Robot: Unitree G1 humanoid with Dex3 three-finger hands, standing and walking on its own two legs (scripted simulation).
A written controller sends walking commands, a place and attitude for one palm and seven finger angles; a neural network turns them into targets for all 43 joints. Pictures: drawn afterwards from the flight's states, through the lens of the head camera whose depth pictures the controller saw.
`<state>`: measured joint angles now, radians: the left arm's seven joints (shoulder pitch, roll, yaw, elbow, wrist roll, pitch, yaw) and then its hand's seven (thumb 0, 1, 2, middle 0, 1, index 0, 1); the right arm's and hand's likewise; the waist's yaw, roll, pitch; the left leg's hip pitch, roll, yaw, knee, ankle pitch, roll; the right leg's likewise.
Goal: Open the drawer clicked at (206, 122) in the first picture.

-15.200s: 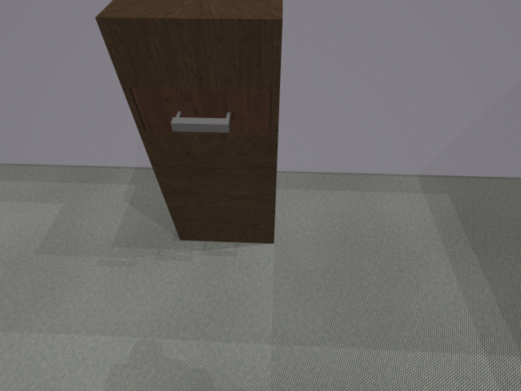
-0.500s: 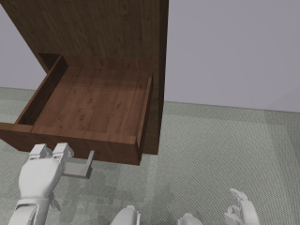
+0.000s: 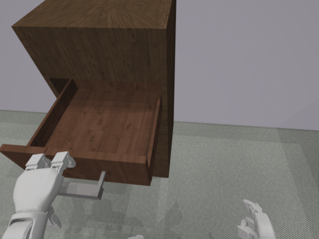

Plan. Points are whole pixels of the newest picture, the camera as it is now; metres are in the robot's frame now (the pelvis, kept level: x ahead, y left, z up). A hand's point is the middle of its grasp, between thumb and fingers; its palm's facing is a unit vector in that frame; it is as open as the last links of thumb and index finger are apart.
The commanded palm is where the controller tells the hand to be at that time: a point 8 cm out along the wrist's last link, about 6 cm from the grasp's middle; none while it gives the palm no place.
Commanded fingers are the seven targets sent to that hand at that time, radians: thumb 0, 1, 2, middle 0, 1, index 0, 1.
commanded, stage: lift the hand off the handle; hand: left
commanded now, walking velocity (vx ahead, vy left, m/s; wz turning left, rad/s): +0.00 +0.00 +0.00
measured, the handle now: (74, 180) +0.26 +0.26 -0.02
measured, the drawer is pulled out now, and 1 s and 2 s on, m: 0.29 0.29 0.29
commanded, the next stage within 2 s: draw the hand back to the body in 0.80 s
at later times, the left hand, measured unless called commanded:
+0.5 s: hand (43, 175) +0.22 +0.27 +0.10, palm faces +0.04 -0.04 -1.00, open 13.8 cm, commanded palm +0.19 +0.27 +0.15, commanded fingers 0.00 -0.50 0.30 -0.30 -1.20 -0.30 -1.20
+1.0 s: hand (33, 175) +0.21 +0.27 +0.13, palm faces +0.04 -0.06 -1.00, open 13.8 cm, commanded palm +0.19 +0.27 +0.18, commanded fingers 0.00 -0.50 0.30 -0.30 -1.20 -0.30 -1.20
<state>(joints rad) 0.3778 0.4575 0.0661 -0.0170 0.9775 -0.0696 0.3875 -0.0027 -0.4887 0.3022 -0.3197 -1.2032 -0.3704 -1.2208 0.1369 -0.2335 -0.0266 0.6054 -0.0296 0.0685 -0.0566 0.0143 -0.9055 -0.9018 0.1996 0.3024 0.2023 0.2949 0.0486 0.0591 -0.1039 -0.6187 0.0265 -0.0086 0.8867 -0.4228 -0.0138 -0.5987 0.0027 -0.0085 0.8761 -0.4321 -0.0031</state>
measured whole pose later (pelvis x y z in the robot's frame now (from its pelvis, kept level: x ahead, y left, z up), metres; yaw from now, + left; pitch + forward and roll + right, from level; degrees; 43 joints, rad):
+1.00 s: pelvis +0.01 +0.00 +0.03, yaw +1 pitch +2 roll +0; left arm 0.41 0.55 0.12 -0.30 0.86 -0.09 0.11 0.00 -0.49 0.30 -0.32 -1.20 -0.32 -1.20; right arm 0.11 -0.25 0.00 0.58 -0.02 0.08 -0.05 0.01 -0.91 -0.90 0.20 0.30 0.20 0.29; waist 0.11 0.08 -0.01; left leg -0.32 0.02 -0.01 0.60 -0.31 -0.01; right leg -0.29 -0.01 -0.02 0.58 -0.32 0.00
